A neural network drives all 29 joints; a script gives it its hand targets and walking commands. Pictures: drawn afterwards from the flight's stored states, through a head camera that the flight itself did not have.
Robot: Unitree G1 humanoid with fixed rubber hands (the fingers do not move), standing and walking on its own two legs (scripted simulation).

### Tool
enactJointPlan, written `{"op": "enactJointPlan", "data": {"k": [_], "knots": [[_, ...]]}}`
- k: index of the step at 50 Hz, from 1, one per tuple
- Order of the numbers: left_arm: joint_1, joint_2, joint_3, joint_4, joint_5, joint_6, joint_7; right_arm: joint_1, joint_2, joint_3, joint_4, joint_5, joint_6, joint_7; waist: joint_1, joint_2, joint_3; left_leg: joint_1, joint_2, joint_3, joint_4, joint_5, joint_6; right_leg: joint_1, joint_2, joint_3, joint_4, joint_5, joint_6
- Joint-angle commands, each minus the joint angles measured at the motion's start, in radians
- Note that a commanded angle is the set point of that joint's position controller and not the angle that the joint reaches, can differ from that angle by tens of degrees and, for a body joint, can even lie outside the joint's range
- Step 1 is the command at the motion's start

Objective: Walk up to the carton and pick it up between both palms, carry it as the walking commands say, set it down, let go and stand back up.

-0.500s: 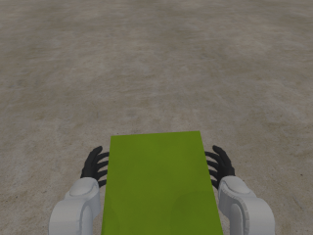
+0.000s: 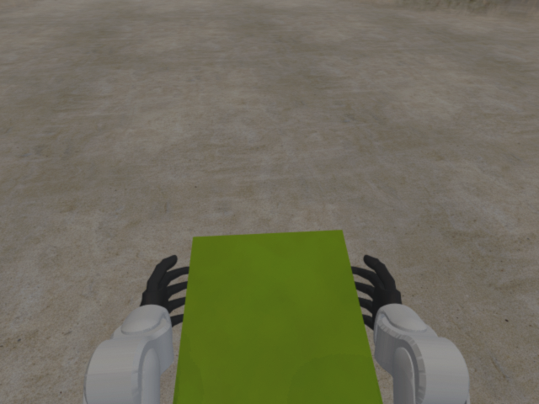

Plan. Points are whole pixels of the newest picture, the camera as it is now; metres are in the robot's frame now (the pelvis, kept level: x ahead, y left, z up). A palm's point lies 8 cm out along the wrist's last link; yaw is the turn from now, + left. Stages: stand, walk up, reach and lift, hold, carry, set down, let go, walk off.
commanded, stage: carry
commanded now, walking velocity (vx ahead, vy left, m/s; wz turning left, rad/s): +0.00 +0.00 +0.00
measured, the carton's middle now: (272, 344) +0.23 +0.00 +0.02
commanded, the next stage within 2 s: none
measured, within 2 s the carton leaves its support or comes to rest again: neither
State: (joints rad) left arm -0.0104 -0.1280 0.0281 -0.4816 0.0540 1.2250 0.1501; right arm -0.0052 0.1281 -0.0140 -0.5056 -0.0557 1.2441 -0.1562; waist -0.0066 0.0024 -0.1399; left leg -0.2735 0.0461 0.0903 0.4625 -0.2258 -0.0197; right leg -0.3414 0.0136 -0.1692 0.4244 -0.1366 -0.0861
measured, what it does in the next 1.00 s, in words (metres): stands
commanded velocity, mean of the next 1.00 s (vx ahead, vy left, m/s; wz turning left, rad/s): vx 0.00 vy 0.00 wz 0.00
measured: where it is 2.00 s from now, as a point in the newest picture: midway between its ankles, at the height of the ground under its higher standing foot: outside the picture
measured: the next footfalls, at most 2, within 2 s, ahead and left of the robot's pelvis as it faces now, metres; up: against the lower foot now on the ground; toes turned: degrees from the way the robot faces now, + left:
none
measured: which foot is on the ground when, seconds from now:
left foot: down 0.00-1.00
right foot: down 0.00-1.00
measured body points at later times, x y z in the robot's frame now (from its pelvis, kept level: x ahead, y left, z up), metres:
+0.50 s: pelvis +0.01 +0.01 +0.00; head -0.01 +0.01 +0.45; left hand +0.27 +0.16 +0.07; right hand +0.27 -0.13 +0.07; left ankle +0.01 +0.13 -0.74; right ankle +0.06 -0.06 -0.74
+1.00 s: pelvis +0.02 +0.02 +0.00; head +0.01 +0.02 +0.45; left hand +0.29 +0.17 +0.06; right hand +0.29 -0.12 +0.06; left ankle +0.01 +0.13 -0.74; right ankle +0.06 -0.06 -0.74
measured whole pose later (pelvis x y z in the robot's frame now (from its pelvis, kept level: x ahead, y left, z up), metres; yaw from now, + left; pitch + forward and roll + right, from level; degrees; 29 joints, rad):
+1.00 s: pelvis +0.02 +0.02 +0.00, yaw +1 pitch +3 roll +0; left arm -0.07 -0.13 0.06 -0.25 0.09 1.00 0.12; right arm -0.06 0.13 -0.05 -0.27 -0.09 1.01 -0.12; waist 0.00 0.00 -0.09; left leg -0.27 0.01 0.09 0.49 -0.27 0.01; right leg -0.35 -0.03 -0.16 0.49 -0.19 -0.06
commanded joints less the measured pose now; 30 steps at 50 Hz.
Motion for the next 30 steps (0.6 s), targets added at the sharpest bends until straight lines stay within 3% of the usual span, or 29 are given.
{"op": "enactJointPlan", "data": {"k": [1,14,30], "knots": [[-0.345,-0.76,-0.555,-0.074,-0.265,-0.007,-0.12,-0.371,0.776,0.564,-0.067,0.265,-0.018,0.119,0.007,-0.041,-0.078,-0.023,0.063,-0.071,-0.059,-0.067,0.02,0.078,-0.206,0.24,-0.174,-0.236,0.072],[-0.403,-0.761,-0.503,0.059,-0.227,-0.109,-0.144,-0.401,0.766,0.485,0.087,0.209,-0.123,0.139,0.008,-0.015,-0.094,-0.016,0.074,-0.097,-0.067,-0.043,0.023,0.076,-0.186,0.201,-0.104,-0.139,0.052],[-0.394,-0.739,-0.474,0.108,-0.199,-0.2,-0.147,-0.393,0.735,0.458,0.135,0.183,-0.214,0.143,0.008,-0.006,-0.124,-0.001,0.08,-0.101,-0.054,0.034,0.035,0.117,-0.178,0.16,-0.032,0.025,0.041]]}}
